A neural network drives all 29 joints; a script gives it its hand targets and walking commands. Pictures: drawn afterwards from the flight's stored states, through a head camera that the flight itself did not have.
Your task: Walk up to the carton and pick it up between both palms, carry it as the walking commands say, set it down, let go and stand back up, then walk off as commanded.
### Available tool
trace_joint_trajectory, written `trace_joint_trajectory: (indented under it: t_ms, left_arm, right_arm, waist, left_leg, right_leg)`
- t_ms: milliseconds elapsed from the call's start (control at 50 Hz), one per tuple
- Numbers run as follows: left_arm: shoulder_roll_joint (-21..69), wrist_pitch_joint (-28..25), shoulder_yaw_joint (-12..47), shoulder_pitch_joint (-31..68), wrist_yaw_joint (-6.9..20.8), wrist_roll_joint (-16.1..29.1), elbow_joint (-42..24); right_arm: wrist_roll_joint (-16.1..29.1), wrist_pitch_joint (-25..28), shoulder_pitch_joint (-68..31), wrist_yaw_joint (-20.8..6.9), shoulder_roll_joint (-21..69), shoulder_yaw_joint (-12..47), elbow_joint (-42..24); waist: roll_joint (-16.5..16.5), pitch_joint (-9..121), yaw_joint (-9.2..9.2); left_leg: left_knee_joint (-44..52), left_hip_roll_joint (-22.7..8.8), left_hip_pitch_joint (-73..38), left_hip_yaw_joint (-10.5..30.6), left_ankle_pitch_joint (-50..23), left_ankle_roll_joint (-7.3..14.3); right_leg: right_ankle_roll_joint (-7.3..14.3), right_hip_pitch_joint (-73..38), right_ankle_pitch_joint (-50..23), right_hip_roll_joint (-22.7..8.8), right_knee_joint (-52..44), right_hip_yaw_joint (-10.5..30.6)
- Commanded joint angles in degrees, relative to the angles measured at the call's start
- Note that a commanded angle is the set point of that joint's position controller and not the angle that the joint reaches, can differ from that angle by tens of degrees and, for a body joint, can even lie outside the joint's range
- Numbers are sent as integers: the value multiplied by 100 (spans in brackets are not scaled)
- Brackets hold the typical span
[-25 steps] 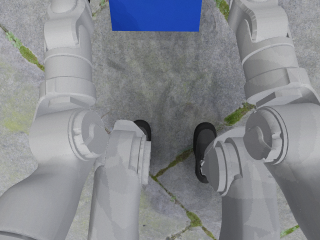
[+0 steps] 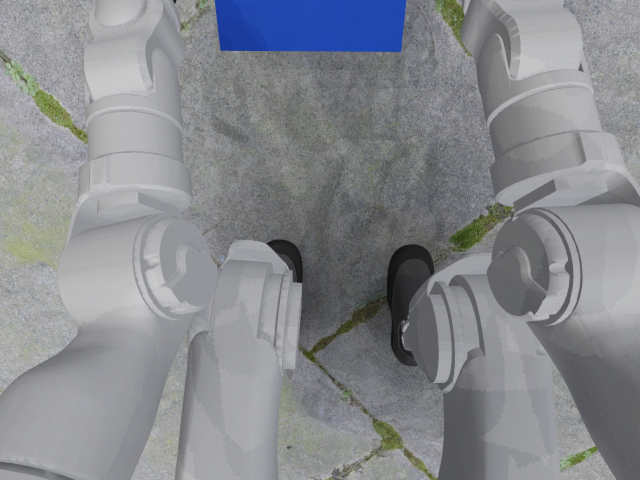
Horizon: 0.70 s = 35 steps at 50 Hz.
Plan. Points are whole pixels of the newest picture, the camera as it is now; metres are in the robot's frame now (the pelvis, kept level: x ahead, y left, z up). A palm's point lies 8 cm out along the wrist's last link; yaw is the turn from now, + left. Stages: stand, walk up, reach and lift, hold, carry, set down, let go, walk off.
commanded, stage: set down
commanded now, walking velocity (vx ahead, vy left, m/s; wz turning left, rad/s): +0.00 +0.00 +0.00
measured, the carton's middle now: out of the picture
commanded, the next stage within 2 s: none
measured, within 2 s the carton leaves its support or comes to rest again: rests again in 0.68 s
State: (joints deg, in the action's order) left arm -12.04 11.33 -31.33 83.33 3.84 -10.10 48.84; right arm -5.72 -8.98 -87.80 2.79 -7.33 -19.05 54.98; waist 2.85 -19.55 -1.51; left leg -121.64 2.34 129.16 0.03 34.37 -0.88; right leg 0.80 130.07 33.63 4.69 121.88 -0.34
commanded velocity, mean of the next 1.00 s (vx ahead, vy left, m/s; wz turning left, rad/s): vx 0.00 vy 0.00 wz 0.00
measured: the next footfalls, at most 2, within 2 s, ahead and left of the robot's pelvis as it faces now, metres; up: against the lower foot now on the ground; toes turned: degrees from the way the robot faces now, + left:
none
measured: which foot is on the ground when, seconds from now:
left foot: down 0.00-1.00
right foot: down 0.00-1.00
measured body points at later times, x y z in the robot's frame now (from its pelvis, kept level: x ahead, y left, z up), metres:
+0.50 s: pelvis +0.00 +0.00 +0.00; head +0.39 +0.01 +0.22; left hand +0.56 +0.19 -0.19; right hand +0.58 -0.08 -0.19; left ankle +0.10 +0.12 -0.36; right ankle +0.10 -0.10 -0.36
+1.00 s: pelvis -0.01 +0.00 -0.01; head +0.37 +0.02 +0.23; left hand +0.54 +0.21 -0.20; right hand +0.57 -0.12 -0.19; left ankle +0.10 +0.12 -0.36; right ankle +0.10 -0.10 -0.36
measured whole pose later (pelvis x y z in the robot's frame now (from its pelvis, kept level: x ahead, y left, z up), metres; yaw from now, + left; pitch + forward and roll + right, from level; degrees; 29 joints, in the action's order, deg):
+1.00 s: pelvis -0.01 +0.00 -0.01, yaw +0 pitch +39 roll +1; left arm -20.0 2.6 -15.2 83.9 -2.9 1.2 64.3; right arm 5.5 -4.8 -88.3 6.3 -15.9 -6.1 64.4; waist 2.8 -20.8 -1.5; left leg -123.4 2.3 128.6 -0.1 33.5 -0.9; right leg 0.4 129.5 32.8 4.7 123.6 -0.3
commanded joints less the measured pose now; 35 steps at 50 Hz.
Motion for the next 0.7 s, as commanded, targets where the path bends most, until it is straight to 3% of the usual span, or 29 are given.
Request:
trace_joint_trajectory:
  t_ms: [0, 20, 40, 60, 80, 100, 120, 140, 160, 260, 280, 300, 320, 340, 380, 420, 440, 460, 480, 500, 520, 540, 560, 580, 600, 620, 640, 660, 680]
  left_arm:
    - [3902, 259, 1750, 1292, 1113, -197, 1391]
    - [4095, 268, 1613, 1176, 1127, -313, 1506]
    - [4054, 294, 1608, 1069, 1119, -315, 1663]
    - [3804, 294, 1598, 1130, 1108, -274, 1559]
    - [3821, 286, 1606, 1183, 1119, -247, 1530]
    - [3963, 283, 1551, 1077, 1132, -284, 1629]
    - [3807, 256, 1597, 1078, 1109, -248, 1459]
    - [3796, 270, 1604, 1034, 1107, -242, 1545]
    - [3923, 242, 1486, 809, 1073, -395, 1695]
    - [3389, 209, 1406, 1059, 1012, -277, 1654]
    - [3262, 212, 1388, 1045, 968, -373, 1617]
    - [3176, 175, 1289, 919, 964, -413, 1652]
    - [3100, 156, 1254, 843, 943, -353, 1544]
    - [3177, 158, 1230, 872, 933, -435, 1608]
    - [2754, 143, 1118, 633, 829, -487, 1677]
    - [2562, 77, 1038, 749, 792, -421, 1714]
    - [2247, 41, 997, 601, 711, -466, 1617]
    - [2145, 0, 982, 674, 645, -424, 1646]
    - [1749, -58, 858, 670, 549, -466, 1713]
    - [1432, -108, 809, 518, 469, -429, 1738]
    - [1145, -157, 774, 557, 388, -363, 1696]
    - [590, -209, 566, 268, 221, -490, 1971]
    - [46, -317, 536, 298, 44, -421, 1735]
    - [-488, -436, 497, 251, -121, -292, 1662]
    - [-978, -618, 609, 517, -317, -69, 1357]
    - [-976, -730, 865, 629, -397, 231, 1293]
    - [-1007, -852, 976, 893, -494, 483, 1174]
    - [-1268, -1025, 1179, 1305, -620, 750, 823]
    - [-1412, -1061, 1295, 1467, -665, 963, 797]
  right_arm:
    - [-363, -214, -1081, -995, 3611, 910, 643]
    - [-470, -235, -1004, -1009, 3678, 957, 730]
    - [-453, -254, -1025, -993, 3584, 847, 792]
    - [-501, -276, -929, -970, 3453, 912, 949]
    - [-454, -254, -920, -943, 3501, 915, 872]
    - [-506, -243, -1199, -966, 3523, 889, 698]
    - [-507, -227, -1051, -942, 3393, 794, 722]
    - [-506, -215, -940, -926, 3344, 847, 712]
    - [-523, -171, -983, -934, 3384, 861, 680]
    - [-525, -178, -924, -867, 3085, 779, 881]
    - [-479, -178, -919, -853, 3011, 750, 825]
    - [-514, -171, -859, -855, 3023, 764, 804]
    - [-518, -113, -906, -793, 2752, 743, 688]
    - [-472, -105, -1078, -789, 2769, 677, 639]
    - [-496, -84, -783, -722, 2510, 651, 773]
    - [-571, -66, -789, -620, 2326, 527, 854]
    - [-562, -30, -727, -569, 2049, 525, 691]
    - [-576, -9, -676, -526, 1873, 422, 806]
    - [-380, 63, -1092, -449, 1629, 597, 460]
    - [-432, 88, -879, -356, 1299, 466, 592]
    - [-425, 131, -907, -281, 951, 473, 605]
    - [-411, 157, -528, -133, 496, 302, 743]
    - [-380, 234, -510, -3, -100, 303, 592]
    - [-275, 314, -514, 168, -700, 359, 492]
    - [-52, 391, -644, 297, -938, 449, 154]
    - [21, 472, -769, 365, -1095, 552, 82]
    - [171, 588, -1006, 431, -1111, 708, -230]
    - [494, 640, -1148, 460, -1052, 980, -268]
    - [638, 691, -1452, 485, -1205, 1127, -377]
  waist:
    - [-425, 4231, -379]
    - [-411, 4125, -587]
    - [-501, 4120, -496]
    - [-209, 4101, -433]
    - [-329, 4064, -532]
    - [-273, 4155, -457]
    - [-422, 4092, -438]
    - [-335, 4088, -330]
    - [-447, 4171, -567]
    - [-199, 4272, -421]
    - [-402, 4166, -509]
    - [-309, 4186, -636]
    - [-194, 4313, -404]
    - [-444, 4298, -614]
    - [-155, 4358, -578]
    - [-232, 4323, -510]
    - [-236, 4397, -542]
    - [-306, 4364, -426]
    - [-342, 4557, -785]
    - [-248, 4656, -559]
    - [-198, 4694, -522]
    - [-325, 4465, -644]
    - [-199, 4774, -552]
    - [-208, 5030, -705]
    - [-255, 5248, -679]
    - [-184, 5447, -566]
    - [-178, 5716, -569]
    - [-203, 6258, -651]
    - [4, 6239, -746]
  left_leg:
    - [432, 352, -1965, -104, -1516, 116]
    - [494, 365, -1746, -189, -1362, 128]
    - [506, 352, -1769, -177, -1311, 135]
    - [418, 322, -1904, -136, -1392, 116]
    - [485, 313, -1786, -146, -1316, 80]
    - [454, 363, -1784, -94, -1410, 148]
    - [469, 359, -1804, -118, -1364, 128]
    - [416, 288, -1777, -104, -1492, 91]
    - [432, 339, -1984, -116, -1590, 114]
    - [442, 303, -1983, -57, -1398, 117]
    - [441, 255, -1944, -84, -1561, 85]
    - [456, 298, -1966, -128, -1586, 90]
    - [390, 244, -1937, -94, -1448, 94]
    - [423, 276, -2042, -117, -1536, 82]
    - [463, 249, -2135, -111, -1541, 99]
    - [470, 236, -1931, -163, -1420, 86]
    - [441, 216, -2185, -92, -1701, 93]
    - [424, 216, -2138, -128, -1592, 59]
    - [390, 187, -2291, -115, -1690, 46]
    - [472, 195, -2232, -108, -1612, 48]
    - [397, 215, -2105, -182, -1577, 15]
    - [483, 185, -2222, -205, -1679, -2]
    - [418, 163, -2397, -111, -1803, 31]
    - [381, 173, -2442, -256, -1962, -27]
    - [341, 163, -2658, -190, -2228, -29]
    - [259, 132, -2718, -275, -2341, -82]
    - [164, 139, -2788, -226, -2633, -71]
    - [96, 134, -2835, -216, -2985, -75]
    - [132, 61, -2645, -180, -2951, -51]
  right_leg:
    - [-125, -2236, -1402, 391, -535, 113]
    - [-90, -2413, -1340, 406, -595, 188]
    - [-97, -2455, -1313, 403, -592, 177]
    - [-142, -2321, -1269, 345, -590, 141]
    - [-117, -2426, -1281, 331, -604, 175]
    - [-135, -2360, -1315, 351, -569, 108]
    - [-111, -2367, -1312, 363, -595, 169]
    - [-100, -2542, -1471, 326, -625, 239]
    - [-155, -2305, -1432, 361, -578, 162]
    - [-183, -2383, -1311, 322, -490, 75]
    - [-180, -2314, -1454, 310, -516, 181]
    - [-211, -2421, -1469, 325, -561, 136]
    - [-228, -2496, -1407, 287, -537, 148]
    - [-199, -2424, -1405, 318, -560, 187]
    - [-285, -2499, -1392, 337, -528, 54]
    - [-259, -2677, -1403, 319, -586, 133]
    - [-318, -2476, -1538, 317, -500, 71]
    - [-272, -2527, -1479, 307, -556, 114]
    - [-311, -2526, -1500, 248, -536, 191]
    - [-356, -2863, -1558, 265, -511, 85]
    - [-340, -2913, -1562, 233, -481, 96]
    - [-377, -2763, -1551, 265, -601, 97]
    - [-390, -2813, -1661, 230, -485, 56]
    - [-424, -3176, -1880, 189, -523, 110]
    - [-467, -3138, -2133, 171, -400, 94]
    - [-460, -3375, -2262, 169, -400, 98]
    - [-464, -3336, -2467, 177, -351, 100]
    - [-443, -3594, -2886, 128, -228, 173]
    - [-486, -3686, -3008, 53, -186, 168]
